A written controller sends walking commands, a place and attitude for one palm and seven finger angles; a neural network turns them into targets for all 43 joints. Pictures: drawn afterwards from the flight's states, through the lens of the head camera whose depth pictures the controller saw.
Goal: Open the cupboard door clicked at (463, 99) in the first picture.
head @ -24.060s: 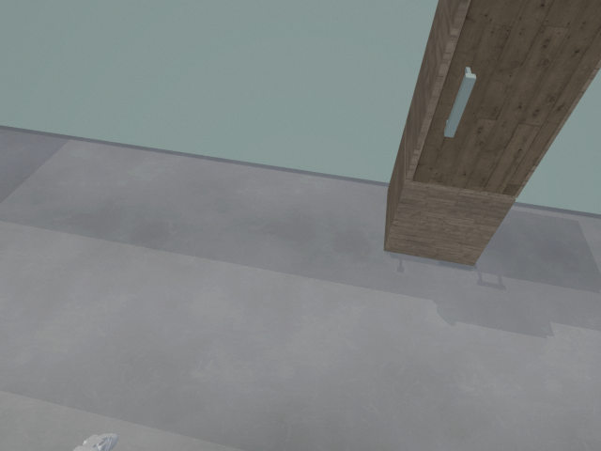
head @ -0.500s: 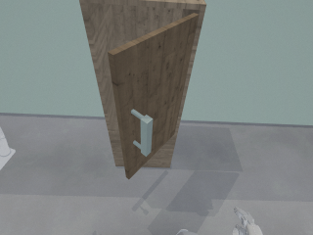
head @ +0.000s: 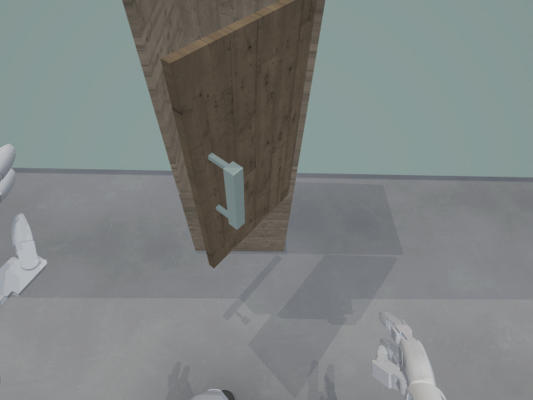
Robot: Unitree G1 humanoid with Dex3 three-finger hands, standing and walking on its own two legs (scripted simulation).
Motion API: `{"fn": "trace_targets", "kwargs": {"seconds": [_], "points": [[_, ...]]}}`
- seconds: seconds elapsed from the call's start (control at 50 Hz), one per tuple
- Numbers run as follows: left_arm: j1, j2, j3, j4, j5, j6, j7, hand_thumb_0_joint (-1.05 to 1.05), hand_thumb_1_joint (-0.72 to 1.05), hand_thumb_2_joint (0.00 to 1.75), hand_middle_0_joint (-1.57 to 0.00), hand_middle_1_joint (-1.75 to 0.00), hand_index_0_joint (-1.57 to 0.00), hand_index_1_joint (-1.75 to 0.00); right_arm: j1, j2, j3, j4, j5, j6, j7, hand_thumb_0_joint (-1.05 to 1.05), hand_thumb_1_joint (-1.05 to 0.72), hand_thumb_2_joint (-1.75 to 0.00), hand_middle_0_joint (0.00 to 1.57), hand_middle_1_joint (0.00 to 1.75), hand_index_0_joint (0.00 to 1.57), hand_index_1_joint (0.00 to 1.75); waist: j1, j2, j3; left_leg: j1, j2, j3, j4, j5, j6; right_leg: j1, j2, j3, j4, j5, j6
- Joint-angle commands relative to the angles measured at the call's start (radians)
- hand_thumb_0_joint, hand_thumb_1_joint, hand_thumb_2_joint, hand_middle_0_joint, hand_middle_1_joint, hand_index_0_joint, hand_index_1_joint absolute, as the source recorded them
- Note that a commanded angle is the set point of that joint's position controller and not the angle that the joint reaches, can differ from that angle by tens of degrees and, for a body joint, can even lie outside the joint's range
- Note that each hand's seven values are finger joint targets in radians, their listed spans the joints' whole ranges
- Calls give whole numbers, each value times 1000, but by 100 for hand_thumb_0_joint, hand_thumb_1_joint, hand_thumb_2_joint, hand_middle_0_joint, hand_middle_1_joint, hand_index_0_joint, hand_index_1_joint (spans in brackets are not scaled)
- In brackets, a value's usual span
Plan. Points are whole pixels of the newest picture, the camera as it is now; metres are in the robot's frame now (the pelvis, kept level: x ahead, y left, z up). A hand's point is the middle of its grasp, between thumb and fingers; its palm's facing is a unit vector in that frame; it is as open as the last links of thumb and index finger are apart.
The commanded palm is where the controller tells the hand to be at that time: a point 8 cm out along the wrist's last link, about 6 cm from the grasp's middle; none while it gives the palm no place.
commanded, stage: step back with the hand held close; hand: left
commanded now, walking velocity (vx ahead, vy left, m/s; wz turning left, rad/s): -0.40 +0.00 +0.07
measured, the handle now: (226, 192) +0.48 +0.12 -0.03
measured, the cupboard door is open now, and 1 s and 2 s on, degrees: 50 50 50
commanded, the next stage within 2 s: stop stepping back and stand still in 0.12 s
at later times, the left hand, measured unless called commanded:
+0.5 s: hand out of the picture +0.08 +0.23 +0.17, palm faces +0.44 -0.76 -0.49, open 7.4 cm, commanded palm +0.02 +0.27 +0.18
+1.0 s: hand out of the picture +0.07 +0.26 +0.16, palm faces +0.49 -0.74 -0.46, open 7.4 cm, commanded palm +0.00 +0.29 +0.18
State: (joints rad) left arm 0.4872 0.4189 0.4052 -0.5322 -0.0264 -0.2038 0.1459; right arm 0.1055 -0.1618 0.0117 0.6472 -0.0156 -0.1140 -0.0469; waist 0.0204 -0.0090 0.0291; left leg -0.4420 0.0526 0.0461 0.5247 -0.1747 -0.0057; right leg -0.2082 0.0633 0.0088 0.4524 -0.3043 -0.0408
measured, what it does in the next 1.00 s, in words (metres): walks backwards: left foot, then left foot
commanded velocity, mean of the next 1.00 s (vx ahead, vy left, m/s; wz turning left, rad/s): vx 0.05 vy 0.03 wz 0.02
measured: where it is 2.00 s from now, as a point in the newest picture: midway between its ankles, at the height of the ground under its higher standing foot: outside the picture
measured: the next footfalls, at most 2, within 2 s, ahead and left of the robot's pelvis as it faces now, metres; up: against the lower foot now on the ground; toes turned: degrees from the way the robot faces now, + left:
left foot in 0.16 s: +0.02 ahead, +0.10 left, +0.00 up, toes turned +2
left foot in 0.60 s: -0.10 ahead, +0.10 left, +0.00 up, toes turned +5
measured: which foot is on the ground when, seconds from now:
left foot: up 0.00-0.14, down 0.16-0.38, up 0.40-0.58, down 0.60-1.00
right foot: down 0.00-1.00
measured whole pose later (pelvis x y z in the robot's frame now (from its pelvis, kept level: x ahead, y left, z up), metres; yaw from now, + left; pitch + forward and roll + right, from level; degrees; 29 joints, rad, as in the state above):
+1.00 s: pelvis -0.12 -0.01 -0.01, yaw +3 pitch -1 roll +1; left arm 0.51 0.41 0.43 -0.44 0.01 -0.22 0.15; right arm 0.29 -0.17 0.02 0.66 -0.01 -0.15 -0.08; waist -0.02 -0.05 -0.02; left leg -0.22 0.00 0.04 0.56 -0.32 0.01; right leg -0.31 0.00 -0.04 0.64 -0.31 -0.01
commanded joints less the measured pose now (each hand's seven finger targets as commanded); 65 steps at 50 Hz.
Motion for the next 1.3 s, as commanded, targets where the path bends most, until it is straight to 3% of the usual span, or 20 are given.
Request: {"fn": "trace_targets", "kwargs": {"seconds": [0.0,0.06,0.1,0.18,0.26,0.32,0.38,0.42,0.46,0.52,0.6,0.68,0.74,0.8,0.88,0.92,0.96,1.08,1.18,1.28], "points": [[102,246,207,-196,-5,-39,12,0,90,90,-20,-30,-20,-30,-53,-107,-45,-197,23,-18,-25,0,-90,-90,20,30,20,30,-1,-196,-220,-78,-54,-51,323,-294,-4,128,-372,182,-36,1035,-98],[121,210,184,-197,-2,-38,14,0,90,90,-20,-30,-20,-30,-48,-113,-25,-197,10,15,-45,0,-90,-90,20,30,20,30,-26,-41,-192,11,-53,-4,62,-104,-13,121,-277,106,12,1010,-57],[89,229,179,-228,-5,-53,16,0,90,90,-20,-30,-20,-30,-19,-147,-46,-184,14,17,-59,0,-90,-90,20,30,20,30,-33,36,-212,175,-9,-34,-117,268,10,85,-191,64,52,872,20],[155,235,195,-234,-21,-76,-2,0,90,90,-20,-30,-20,-30,0,-181,-86,-205,7,-33,-39,0,-90,-90,20,30,20,30,-9,252,-284,390,228,-252,-177,826,116,-121,-38,19,256,-69,52],[191,188,166,-258,-13,-54,12,0,90,90,-20,-30,-20,-30,40,-179,-78,-190,13,-68,-22,0,-90,-90,20,30,20,30,-17,177,-226,326,183,-190,-200,430,123,-101,-49,-6,250,-114,55],[145,215,185,-241,-10,-36,25,0,90,90,-20,-30,-20,-30,-1,-199,-69,-212,14,-61,-36,0,-90,-90,20,30,20,30,-26,127,-106,44,100,-124,-232,-248,70,83,-72,-27,-26,-40,46],[24,229,180,-194,-5,-39,30,0,90,90,-20,-30,-20,-30,14,-171,-75,-178,7,-44,-40,0,-90,-90,20,30,20,30,-27,-174,-56,126,-60,-49,324,-209,-15,-280,-392,423,-369,-471,-115],[-40,186,140,-160,1,-38,26,0,90,90,-20,-30,-20,-30,37,-169,-72,-149,7,-39,-40,0,-90,-90,20,30,20,30,-44,-136,-64,87,-30,-67,458,-194,-2,-279,-367,340,-316,-394,-105],[-31,170,122,-130,13,-41,32,0,90,90,-20,-30,-20,-30,35,-150,-56,-150,6,-48,-49,0,-90,-90,20,30,20,30,-37,-102,-84,140,-7,-43,251,-196,23,-206,-321,204,-235,-242,-79],[-12,153,97,-106,20,-41,35,0,90,90,-20,-30,-20,-30,55,-163,-54,-140,0,-65,-63,0,-90,-90,20,30,20,30,-39,-28,-58,240,-32,1,-60,-220,50,-188,-270,174,-195,-305,-44],[-3,186,146,-159,13,-73,30,0,90,90,-20,-30,-20,-30,58,-182,-52,-163,5,-73,-54,0,-90,-90,20,30,20,30,-33,144,-86,107,96,-194,-207,-344,109,-48,-108,66,40,-114,27],[-10,166,137,-101,24,-71,25,0,90,90,-20,-30,-20,-30,55,-172,-51,-152,0,-74,-52,0,-90,-90,20,30,20,30,-37,2,-2,-12,35,-117,-112,-366,86,-46,-140,147,-27,-199,-5],[-56,179,133,-92,19,-75,22,0,90,90,-20,-30,-20,-30,72,-161,-56,-134,3,-77,-44,0,-90,-90,20,30,20,30,-42,-134,-54,79,-44,-2,160,-250,50,-123,-298,328,-191,-360,-80],[-62,169,124,-106,15,-74,20,0,90,90,-20,-30,-20,-30,74,-160,-51,-132,5,-75,-42,0,-90,-90,20,30,20,30,-49,-58,-63,206,-22,-10,38,-193,57,-171,-274,222,-108,-250,-76],[-91,160,124,-158,35,-87,18,0,90,90,-20,-30,-20,-30,54,-159,-37,-148,3,-84,-48,0,-90,-90,20,30,20,30,-44,281,31,95,226,-403,-356,-451,151,-209,-56,-47,344,-100,42],[-85,186,132,-141,36,-85,22,0,90,90,-20,-30,-20,-30,58,-152,-38,-142,0,-101,-44,0,-90,-90,20,30,20,30,-32,132,-1,169,210,-319,-250,-69,150,-183,-81,-37,264,-68,47],[-31,166,128,-108,30,-79,22,0,90,90,-20,-30,-20,-30,52,-171,-39,-139,3,-101,-41,0,-90,-90,20,30,20,30,-25,139,-63,171,135,-150,-114,175,97,-26,-80,-44,76,96,41],[18,179,149,-114,-3,-79,12,0,90,90,-20,-30,-20,-30,62,-149,-51,-148,12,-79,-24,0,-90,-90,20,30,20,30,-44,-97,-168,182,-25,-29,64,4,17,49,-246,209,-60,395,-51],[61,175,158,-142,-3,-77,13,0,90,90,-20,-30,-20,-30,25,-157,-45,-172,7,-57,-36,0,-90,-90,20,30,20,30,-29,111,-133,250,51,-99,-135,219,27,21,-120,48,33,324,19],[49,160,138,-128,-5,-72,9,0,90,90,-20,-30,-20,-30,24,-163,-54,-188,14,-56,-43,0,-90,-90,20,30,20,30,-27,79,-150,247,51,-79,-126,251,22,60,-114,33,27,380,29]]}}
